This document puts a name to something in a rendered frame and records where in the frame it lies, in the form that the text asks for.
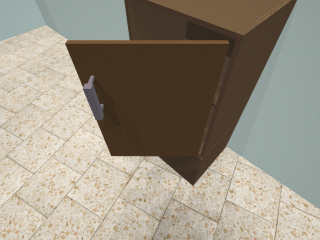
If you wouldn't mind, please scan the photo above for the handle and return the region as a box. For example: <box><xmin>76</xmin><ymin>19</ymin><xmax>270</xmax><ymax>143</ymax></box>
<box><xmin>83</xmin><ymin>75</ymin><xmax>104</xmax><ymax>121</ymax></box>

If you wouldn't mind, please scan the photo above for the cupboard door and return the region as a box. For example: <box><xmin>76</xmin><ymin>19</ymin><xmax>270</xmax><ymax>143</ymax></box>
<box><xmin>65</xmin><ymin>40</ymin><xmax>230</xmax><ymax>157</ymax></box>

